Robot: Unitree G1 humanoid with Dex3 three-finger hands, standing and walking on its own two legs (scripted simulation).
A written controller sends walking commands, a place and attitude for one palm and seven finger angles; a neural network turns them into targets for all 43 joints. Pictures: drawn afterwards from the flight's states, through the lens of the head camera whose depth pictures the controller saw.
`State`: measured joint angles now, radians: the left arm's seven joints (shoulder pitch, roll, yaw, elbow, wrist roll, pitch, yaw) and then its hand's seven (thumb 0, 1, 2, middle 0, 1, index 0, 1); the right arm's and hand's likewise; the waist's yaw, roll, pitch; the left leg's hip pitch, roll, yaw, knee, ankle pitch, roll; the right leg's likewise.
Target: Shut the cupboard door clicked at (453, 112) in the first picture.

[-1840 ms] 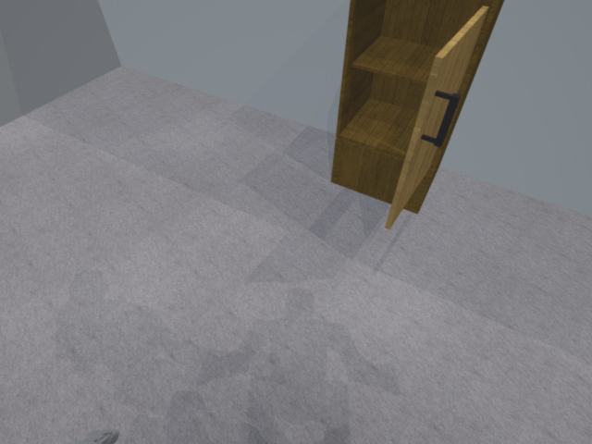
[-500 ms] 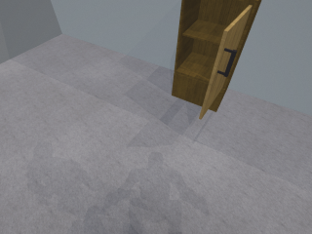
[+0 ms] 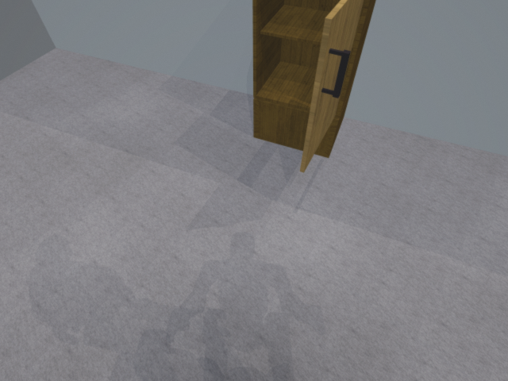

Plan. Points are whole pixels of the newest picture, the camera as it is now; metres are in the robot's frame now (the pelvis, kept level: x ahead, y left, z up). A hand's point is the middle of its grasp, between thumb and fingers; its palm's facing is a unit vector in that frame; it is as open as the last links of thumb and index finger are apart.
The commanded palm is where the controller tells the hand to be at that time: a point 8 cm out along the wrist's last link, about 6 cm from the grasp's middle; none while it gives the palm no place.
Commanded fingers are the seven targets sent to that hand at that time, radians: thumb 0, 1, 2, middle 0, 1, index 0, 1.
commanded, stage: walk around to get in front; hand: left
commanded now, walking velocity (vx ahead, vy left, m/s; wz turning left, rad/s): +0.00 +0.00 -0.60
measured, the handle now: (334, 73) +0.96 -0.16 -0.03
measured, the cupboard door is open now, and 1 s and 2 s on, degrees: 85 85 85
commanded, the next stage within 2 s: none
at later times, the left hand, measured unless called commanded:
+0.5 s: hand out of the picture +0.08 +0.22 -0.17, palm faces -0.15 -0.96 -0.24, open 7.4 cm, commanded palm none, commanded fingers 0.00 0.90 0.90 -0.20 -0.30 -0.20 -0.30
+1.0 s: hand (204, 356) +0.18 +0.11 -0.15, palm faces -0.53 -0.80 -0.26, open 7.4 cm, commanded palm none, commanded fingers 0.00 0.90 0.90 -0.20 -0.30 -0.20 -0.30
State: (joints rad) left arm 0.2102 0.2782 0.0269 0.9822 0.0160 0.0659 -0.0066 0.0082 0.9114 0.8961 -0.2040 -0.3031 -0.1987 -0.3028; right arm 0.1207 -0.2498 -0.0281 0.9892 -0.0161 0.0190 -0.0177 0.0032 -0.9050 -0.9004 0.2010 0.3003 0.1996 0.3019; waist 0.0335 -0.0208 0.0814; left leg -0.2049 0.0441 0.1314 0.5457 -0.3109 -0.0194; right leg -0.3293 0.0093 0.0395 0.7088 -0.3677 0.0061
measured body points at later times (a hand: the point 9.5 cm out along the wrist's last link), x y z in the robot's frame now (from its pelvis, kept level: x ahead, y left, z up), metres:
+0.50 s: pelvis -0.02 +0.02 +0.00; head +0.03 +0.03 +0.45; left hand +0.09 +0.27 -0.15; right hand +0.05 -0.26 -0.12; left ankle -0.01 +0.15 -0.73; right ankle +0.01 -0.09 -0.73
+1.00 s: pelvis -0.04 +0.01 -0.01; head -0.01 -0.02 +0.44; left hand +0.21 +0.16 -0.13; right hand -0.17 -0.23 -0.16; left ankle -0.01 +0.15 -0.68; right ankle -0.08 -0.09 -0.73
